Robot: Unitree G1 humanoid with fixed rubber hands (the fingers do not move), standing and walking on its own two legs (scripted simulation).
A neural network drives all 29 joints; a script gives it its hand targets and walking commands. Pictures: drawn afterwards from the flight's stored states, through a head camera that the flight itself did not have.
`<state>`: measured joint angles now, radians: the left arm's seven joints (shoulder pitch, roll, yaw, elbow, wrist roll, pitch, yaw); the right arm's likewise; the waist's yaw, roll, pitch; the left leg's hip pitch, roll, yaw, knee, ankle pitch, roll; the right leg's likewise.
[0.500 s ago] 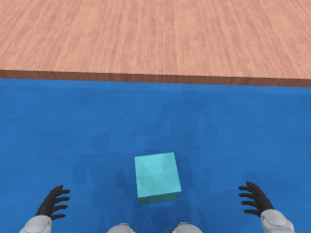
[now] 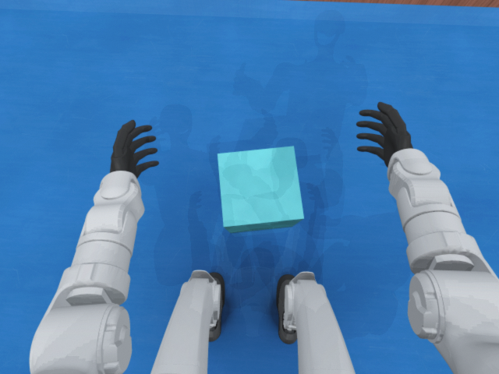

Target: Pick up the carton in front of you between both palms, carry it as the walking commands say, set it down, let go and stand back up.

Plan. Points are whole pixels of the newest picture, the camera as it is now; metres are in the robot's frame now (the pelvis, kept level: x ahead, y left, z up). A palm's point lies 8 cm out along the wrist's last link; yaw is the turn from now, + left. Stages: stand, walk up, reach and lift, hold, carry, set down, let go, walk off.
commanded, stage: reach and lift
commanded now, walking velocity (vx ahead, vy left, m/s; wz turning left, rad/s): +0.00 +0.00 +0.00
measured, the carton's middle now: (258, 194) +0.47 -0.01 -0.53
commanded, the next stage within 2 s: none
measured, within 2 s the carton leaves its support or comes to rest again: leaves its support in 1.88 s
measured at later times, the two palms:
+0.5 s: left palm (169, 174) +0.45 +0.19 -0.25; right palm (346, 160) +0.49 -0.20 -0.26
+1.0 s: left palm (186, 190) +0.46 +0.19 -0.44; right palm (322, 182) +0.49 -0.19 -0.45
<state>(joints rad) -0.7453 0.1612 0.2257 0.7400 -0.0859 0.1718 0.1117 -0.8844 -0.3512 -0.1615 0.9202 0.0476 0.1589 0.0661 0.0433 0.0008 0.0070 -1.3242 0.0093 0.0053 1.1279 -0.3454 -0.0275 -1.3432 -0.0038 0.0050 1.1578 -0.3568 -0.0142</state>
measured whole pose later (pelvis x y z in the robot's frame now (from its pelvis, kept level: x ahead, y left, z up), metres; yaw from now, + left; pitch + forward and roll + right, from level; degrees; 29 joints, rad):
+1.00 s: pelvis -0.05 +0.01 -0.27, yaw +2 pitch +39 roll +3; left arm -1.29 0.25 0.11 1.08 -0.26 0.02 0.18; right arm -1.39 -0.46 0.00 1.21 0.24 0.01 -0.05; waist 0.04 0.04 0.27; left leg -2.27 -0.02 0.01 2.07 -0.49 -0.03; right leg -2.29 -0.02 0.03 2.11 -0.51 -0.01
